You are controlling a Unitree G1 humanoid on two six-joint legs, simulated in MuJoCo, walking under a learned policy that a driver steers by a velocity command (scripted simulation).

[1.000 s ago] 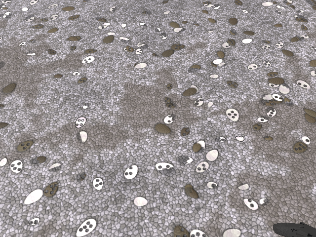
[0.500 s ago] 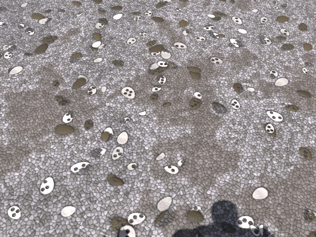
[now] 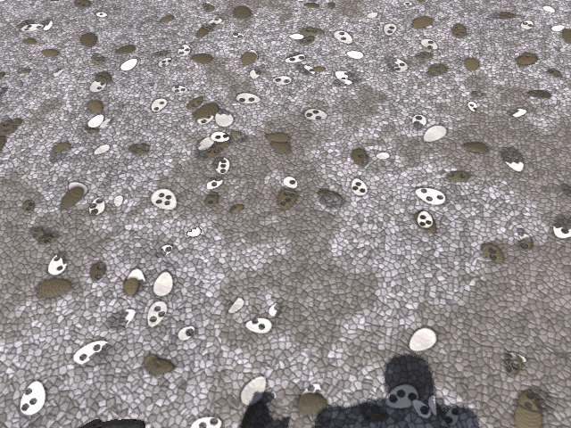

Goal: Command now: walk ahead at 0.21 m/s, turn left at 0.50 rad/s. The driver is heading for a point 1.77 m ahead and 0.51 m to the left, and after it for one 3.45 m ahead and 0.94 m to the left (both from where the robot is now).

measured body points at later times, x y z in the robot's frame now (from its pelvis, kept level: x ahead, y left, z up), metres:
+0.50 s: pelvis +0.16 +0.15 -0.03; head +0.17 +0.18 +0.41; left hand +0.13 +0.44 -0.16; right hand +0.42 -0.06 -0.11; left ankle +0.16 +0.22 -0.74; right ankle +0.06 -0.07 -0.65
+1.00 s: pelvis +0.50 +0.34 -0.03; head +0.52 +0.38 +0.42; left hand +0.48 +0.64 -0.15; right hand +0.74 +0.16 -0.12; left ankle +0.31 +0.40 -0.60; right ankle +0.62 +0.37 -0.74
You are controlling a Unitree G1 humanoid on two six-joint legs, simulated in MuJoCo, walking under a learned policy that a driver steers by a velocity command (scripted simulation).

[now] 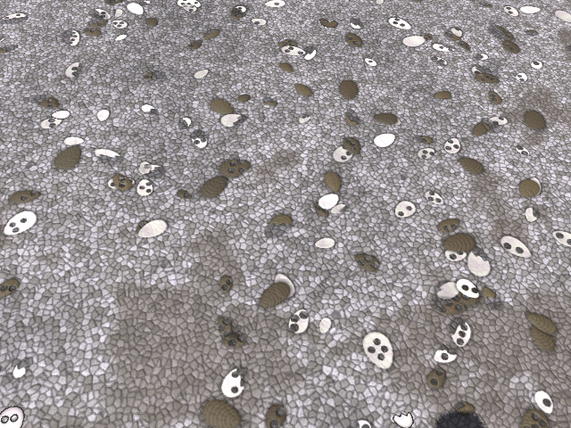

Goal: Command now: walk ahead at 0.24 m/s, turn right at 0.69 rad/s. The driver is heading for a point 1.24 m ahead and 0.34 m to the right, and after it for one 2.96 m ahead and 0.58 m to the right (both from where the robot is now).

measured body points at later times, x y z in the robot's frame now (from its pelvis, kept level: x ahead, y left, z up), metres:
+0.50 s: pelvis +0.20 +0.07 +0.03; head +0.21 +0.07 +0.47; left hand +0.47 +0.26 -0.05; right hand +0.22 -0.25 -0.05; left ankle +0.31 +0.15 -0.71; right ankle +0.13 -0.03 -0.63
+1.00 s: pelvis +0.33 -0.13 +0.02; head +0.33 -0.15 +0.47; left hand +0.58 +0.02 -0.07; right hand +0.21 -0.38 -0.11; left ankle +0.36 +0.03 -0.62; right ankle +0.23 -0.19 -0.71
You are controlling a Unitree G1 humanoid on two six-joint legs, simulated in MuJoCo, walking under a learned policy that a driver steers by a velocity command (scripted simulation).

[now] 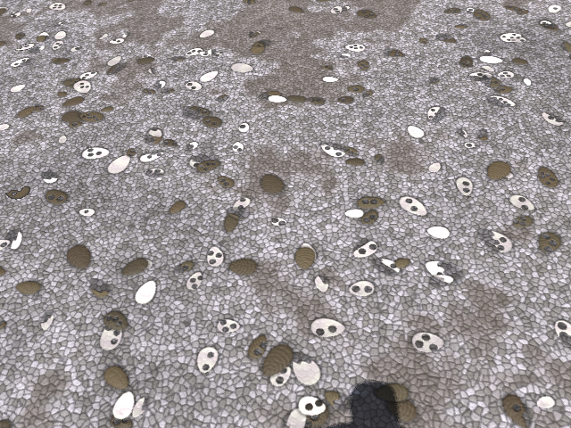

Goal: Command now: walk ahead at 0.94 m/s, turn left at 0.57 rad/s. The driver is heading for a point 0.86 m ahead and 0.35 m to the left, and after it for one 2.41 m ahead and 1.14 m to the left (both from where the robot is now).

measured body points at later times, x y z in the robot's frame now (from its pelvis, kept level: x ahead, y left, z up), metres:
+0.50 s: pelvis +0.40 +0.05 -0.01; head +0.42 +0.05 +0.44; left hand +0.49 +0.34 -0.08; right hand +0.53 -0.21 -0.14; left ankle +0.37 +0.05 -0.73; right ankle +0.51 -0.11 -0.65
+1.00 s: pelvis +0.80 +0.21 +0.00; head +0.82 +0.24 +0.45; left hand +0.54 +0.36 -0.12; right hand +1.15 +0.26 -0.05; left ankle +0.80 +0.39 -0.67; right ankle +0.83 +0.06 -0.73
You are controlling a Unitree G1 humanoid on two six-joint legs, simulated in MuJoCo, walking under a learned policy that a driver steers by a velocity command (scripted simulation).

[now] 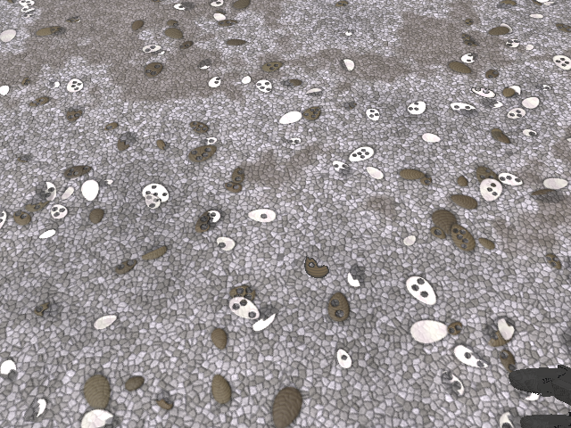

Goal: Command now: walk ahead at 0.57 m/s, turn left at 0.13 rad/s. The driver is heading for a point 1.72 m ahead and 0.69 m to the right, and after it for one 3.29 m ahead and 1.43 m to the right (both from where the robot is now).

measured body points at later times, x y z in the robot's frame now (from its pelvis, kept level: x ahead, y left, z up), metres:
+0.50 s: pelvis +0.23 -0.02 +0.00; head +0.26 -0.05 +0.45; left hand +0.47 +0.20 -0.09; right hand +0.28 -0.34 -0.11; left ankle +0.27 +0.09 -0.74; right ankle +0.28 -0.17 -0.71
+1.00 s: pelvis +0.30 -0.05 -0.01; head +0.33 -0.07 +0.44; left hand +0.64 +0.02 -0.07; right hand +0.22 -0.37 -0.10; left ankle +0.41 +0.02 -0.74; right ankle +0.27 -0.16 -0.74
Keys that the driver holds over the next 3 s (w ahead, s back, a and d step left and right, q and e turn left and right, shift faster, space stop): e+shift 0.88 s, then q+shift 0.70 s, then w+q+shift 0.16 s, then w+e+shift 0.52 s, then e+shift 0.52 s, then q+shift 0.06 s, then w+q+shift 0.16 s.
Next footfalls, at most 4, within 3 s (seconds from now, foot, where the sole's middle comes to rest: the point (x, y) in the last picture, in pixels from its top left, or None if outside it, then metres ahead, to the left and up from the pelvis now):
0.12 left None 0.31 0.09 -0.77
0.56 right None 0.30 -0.18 -0.77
1.00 left None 0.44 -0.01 -0.77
1.66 left None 0.40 0.07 -0.77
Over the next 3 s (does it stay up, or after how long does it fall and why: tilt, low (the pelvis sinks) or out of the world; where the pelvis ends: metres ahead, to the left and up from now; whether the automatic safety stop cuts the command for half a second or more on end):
stays up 1.06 -0.25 0.00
